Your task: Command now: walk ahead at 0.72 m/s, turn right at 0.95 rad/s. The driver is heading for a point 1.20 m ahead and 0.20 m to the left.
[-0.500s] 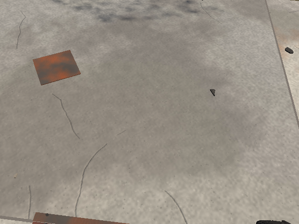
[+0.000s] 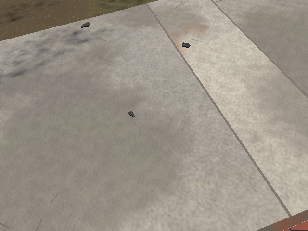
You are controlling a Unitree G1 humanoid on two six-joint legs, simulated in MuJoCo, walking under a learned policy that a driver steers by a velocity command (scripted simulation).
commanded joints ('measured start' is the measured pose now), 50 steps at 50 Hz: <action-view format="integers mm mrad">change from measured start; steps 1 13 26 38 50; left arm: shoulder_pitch -5 -118 -536 -112 -73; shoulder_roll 191 98 47 40 213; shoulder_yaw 57 1 -70 -16 15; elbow -48 -41 -156 91 148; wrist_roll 3 2 33 16 22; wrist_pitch -9 -49 -58 -100 -85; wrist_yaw -15 0 -68 15 62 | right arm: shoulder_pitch -136 226 392 255 166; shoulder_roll -48 -143 -145 23 -80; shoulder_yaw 10 -13 12 37 48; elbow -86 -25 168 97 19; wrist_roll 9 -9 50 31 33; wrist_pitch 22 -43 -92 6 11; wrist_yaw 8 -40 -30 5 42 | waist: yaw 22 -109 -76 -58 -238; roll -181 90 74 -117 -124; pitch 90 -48 131 70 -28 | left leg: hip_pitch -34 737 443 -96 369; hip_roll -29 321 139 87 -148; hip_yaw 51 -650 -98 -18 263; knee -95 -671 -817 398 -125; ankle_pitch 32 -679 502 -62 133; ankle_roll -50 177 253 164 276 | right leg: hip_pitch -90 -645 -288 57 172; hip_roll -132 4 -18 -317 -272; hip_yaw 252 14 -235 11 -425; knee -203 931 295 -199 160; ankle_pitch -234 -48 190 26 1438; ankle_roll -145 -32 26 -11 92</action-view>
